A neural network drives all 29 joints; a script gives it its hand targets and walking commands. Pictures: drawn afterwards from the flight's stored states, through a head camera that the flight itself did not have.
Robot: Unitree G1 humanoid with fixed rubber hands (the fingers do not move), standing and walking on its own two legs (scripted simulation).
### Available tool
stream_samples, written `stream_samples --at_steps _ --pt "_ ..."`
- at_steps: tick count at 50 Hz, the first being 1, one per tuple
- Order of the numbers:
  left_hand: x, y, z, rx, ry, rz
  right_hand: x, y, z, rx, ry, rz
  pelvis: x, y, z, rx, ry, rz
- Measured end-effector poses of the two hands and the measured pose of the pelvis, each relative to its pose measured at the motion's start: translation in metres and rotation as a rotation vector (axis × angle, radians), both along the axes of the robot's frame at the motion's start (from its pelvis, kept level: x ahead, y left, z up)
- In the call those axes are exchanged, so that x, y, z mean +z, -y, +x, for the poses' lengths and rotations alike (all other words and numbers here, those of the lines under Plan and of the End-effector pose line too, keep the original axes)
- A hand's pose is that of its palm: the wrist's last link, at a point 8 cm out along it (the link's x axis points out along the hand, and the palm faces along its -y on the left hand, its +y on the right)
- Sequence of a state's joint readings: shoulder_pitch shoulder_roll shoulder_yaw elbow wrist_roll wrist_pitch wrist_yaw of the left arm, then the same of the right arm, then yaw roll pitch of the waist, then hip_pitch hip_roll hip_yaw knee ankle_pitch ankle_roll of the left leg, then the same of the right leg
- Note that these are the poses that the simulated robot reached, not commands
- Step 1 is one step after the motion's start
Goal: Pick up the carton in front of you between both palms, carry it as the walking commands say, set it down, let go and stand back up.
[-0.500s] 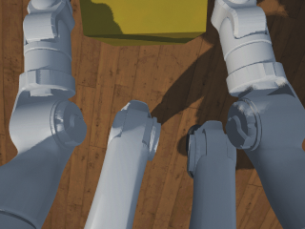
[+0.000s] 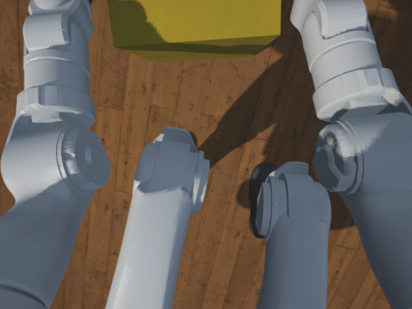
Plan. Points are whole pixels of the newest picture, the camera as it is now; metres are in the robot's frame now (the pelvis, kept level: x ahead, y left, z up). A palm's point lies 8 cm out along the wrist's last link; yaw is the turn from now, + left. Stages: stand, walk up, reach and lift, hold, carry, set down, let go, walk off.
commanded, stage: set down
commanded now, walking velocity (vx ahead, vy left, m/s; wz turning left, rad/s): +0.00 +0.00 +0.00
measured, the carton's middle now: out of the picture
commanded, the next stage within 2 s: let go in 1.78 s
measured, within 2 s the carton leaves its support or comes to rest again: neither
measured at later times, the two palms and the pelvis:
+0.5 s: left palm out of the picture +0.48 +0.31 -0.19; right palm out of the picture +0.57 +0.00 -0.19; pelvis +0.00 +0.00 -0.01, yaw +1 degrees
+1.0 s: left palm out of the picture +0.49 +0.36 -0.11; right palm out of the picture +0.59 +0.01 -0.11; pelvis -0.01 +0.01 +0.01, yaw +3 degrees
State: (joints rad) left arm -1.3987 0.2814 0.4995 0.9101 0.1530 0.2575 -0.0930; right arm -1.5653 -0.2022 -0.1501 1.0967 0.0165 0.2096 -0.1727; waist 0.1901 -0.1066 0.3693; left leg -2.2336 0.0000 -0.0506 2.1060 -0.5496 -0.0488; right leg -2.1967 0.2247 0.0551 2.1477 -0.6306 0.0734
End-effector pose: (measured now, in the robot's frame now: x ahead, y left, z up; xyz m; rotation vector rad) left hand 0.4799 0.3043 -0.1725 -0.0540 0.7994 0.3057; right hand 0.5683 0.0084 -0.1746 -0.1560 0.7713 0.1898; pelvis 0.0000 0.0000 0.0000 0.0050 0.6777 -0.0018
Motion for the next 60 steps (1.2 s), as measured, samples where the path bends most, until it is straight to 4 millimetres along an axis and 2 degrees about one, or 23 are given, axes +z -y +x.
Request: stream_samples --at_steps 19,23,26,31,36,41,45,53,60 --pt "-0.007 -0.003 0.002 -0.006 0.032 -0.024 -0.006 0.002 0.003 0.031 0.020 0.052 -0.008 0.002 -0.004 0.006 0.049 0.007" --pt "-0.013 -0.003 0.003 -0.003 0.035 -0.031 -0.010 0.003 0.005 0.043 0.029 0.049 -0.010 0.002 -0.004 0.008 0.062 0.006" --pt "-0.025 -0.003 -0.002 0.006 0.009 -0.025 -0.017 0.006 0.004 0.052 0.037 0.030 -0.010 0.001 -0.004 0.011 0.075 0.003" --pt "-0.039 -0.025 -0.013 0.088 -0.009 0.031 -0.033 0.021 0.004 0.018 0.034 -0.006 -0.013 -0.003 -0.003 0.020 0.085 0.001" --pt "-0.029 -0.047 -0.007 0.118 0.039 0.054 -0.031 0.029 0.010 0.009 0.066 -0.009 -0.018 -0.005 -0.003 0.031 0.086 -0.005" --pt "-0.008 -0.052 0.005 0.111 0.098 0.048 -0.010 0.020 0.017 0.011 0.120 0.002 -0.017 -0.008 -0.006 0.044 0.090 -0.011" --pt "0.018 -0.052 0.010 0.109 0.149 0.041 0.020 0.010 0.021 0.012 0.161 -0.003 -0.009 -0.007 -0.008 0.059 0.085 -0.019" --pt "0.083 -0.057 0.003 0.116 0.157 0.043 0.092 0.001 0.028 -0.016 0.144 -0.020 0.029 -0.007 -0.008 0.084 0.034 -0.041" --pt "0.128 -0.060 0.003 0.109 0.155 0.049 0.134 0.004 0.030 -0.028 0.131 -0.016 0.061 -0.008 -0.003 0.097 -0.037 -0.052"
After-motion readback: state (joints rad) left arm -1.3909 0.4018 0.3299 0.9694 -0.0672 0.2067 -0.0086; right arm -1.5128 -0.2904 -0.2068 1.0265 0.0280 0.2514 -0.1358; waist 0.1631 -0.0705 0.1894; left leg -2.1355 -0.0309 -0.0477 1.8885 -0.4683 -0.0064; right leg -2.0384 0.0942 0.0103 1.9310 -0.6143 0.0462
